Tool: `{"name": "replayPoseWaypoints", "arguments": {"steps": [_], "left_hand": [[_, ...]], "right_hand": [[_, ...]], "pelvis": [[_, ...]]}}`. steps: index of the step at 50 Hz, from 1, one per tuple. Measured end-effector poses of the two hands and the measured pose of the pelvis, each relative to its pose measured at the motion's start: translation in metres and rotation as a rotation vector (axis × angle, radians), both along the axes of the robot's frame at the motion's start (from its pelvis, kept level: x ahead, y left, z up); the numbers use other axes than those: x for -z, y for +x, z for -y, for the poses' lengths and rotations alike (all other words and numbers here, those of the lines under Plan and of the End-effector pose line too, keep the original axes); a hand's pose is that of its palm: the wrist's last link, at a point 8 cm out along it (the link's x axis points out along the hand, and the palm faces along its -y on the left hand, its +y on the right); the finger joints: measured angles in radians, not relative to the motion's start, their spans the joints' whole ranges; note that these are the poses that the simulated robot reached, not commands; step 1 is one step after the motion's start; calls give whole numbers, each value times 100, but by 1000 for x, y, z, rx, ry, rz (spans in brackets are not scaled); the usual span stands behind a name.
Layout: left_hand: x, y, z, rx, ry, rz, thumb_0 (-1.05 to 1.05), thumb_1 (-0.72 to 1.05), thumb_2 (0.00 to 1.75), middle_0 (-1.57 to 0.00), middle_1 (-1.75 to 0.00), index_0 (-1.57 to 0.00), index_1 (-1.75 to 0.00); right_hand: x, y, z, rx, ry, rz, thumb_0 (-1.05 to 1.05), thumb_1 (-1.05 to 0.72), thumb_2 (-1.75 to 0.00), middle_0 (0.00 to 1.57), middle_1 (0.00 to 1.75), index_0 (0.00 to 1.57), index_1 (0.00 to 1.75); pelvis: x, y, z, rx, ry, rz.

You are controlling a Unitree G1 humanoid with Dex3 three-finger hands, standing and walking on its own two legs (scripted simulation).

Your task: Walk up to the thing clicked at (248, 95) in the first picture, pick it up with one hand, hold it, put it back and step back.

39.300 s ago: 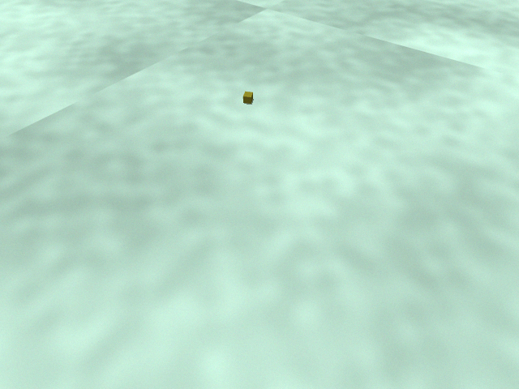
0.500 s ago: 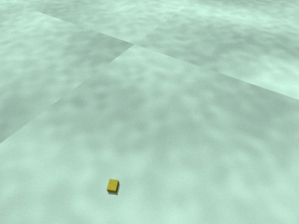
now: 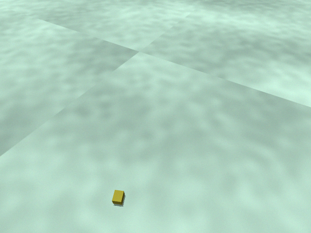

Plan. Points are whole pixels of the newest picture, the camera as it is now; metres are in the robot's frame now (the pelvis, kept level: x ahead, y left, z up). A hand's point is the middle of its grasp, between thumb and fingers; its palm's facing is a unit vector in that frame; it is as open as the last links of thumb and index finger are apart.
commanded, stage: stand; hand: left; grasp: from above
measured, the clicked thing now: (118, 197) +0.47 +0.25 -0.75
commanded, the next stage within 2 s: step back in 1.54 s
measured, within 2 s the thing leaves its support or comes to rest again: neither
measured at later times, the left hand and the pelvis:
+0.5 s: hand out of the picture +0.07 +0.24 -0.16, palm faces +0.01 -0.94 -0.33, open 7.4 cm; pelvis +0.01 -0.01 +0.00, yaw +0 degrees
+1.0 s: hand out of the picture +0.09 +0.24 -0.15, palm faces +0.01 -0.94 -0.34, open 7.4 cm; pelvis +0.02 -0.01 +0.00, yaw +0 degrees
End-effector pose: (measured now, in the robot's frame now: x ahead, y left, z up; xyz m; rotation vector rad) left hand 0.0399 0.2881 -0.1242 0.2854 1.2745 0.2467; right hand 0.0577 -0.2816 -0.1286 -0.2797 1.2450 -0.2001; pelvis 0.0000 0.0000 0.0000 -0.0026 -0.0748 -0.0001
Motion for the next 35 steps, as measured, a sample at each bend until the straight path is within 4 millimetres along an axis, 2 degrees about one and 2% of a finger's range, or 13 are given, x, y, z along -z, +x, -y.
{"name": "replayPoseWaypoints", "arguments": {"steps": [15, 35], "left_hand": [[-1, 12, 5, 10, -6, -3, 1, 90, 90, -21, -30, -21, -30], [-4, 37, 7, 23, -9, 19, 1, 90, 90, -21, -30, -21, -30]], "right_hand": [[-1, 0, 7, 1, -1, -25, 1, -90, -89, 21, 30, 21, 30], [-5, 20, 14, -8, -14, -7, 1, -90, -89, 21, 30, 21, 30]], "pelvis": [[-2, 4, 5, 0, -1, -10], [-3, 15, 7, 3, -1, -23]]}}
